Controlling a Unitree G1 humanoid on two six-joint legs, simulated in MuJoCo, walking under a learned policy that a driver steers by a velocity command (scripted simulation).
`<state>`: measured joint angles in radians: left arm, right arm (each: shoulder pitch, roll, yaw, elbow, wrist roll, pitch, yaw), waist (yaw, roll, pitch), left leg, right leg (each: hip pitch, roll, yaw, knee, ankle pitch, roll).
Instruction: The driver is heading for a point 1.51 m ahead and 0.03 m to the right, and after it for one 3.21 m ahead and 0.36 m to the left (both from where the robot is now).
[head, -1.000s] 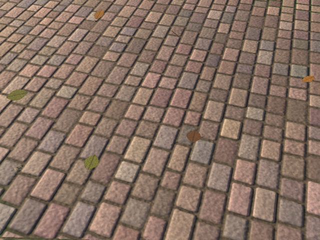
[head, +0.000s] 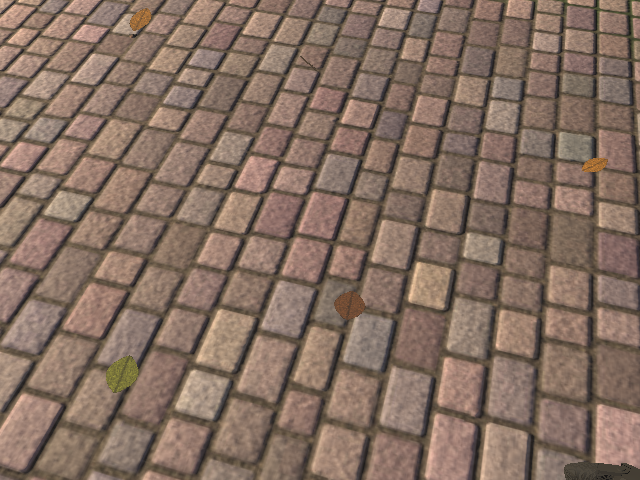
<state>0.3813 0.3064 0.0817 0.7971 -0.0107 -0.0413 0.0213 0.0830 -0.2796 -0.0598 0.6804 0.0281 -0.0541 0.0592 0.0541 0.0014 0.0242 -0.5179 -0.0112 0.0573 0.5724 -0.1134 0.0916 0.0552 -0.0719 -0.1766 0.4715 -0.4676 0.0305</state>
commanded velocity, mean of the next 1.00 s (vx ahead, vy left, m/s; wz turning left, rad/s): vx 0.49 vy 0.00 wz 0.14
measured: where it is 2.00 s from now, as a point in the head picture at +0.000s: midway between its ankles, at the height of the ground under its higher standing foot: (329, 266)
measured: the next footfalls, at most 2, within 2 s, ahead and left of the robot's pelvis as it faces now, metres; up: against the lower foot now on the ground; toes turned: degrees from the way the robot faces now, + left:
right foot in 0.48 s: +0.48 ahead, -0.09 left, +0.00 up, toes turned +7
left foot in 1.02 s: +0.74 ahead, +0.19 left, +0.00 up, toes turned +7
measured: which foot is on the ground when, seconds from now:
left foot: down 0.00-0.48, up 0.50-1.00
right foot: down 0.00-0.00, up 0.02-0.46, down 0.48-1.00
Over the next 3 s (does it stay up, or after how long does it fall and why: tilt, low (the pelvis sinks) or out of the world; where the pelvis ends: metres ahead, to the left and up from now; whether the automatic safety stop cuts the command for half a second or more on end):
stays up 1.25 0.02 0.03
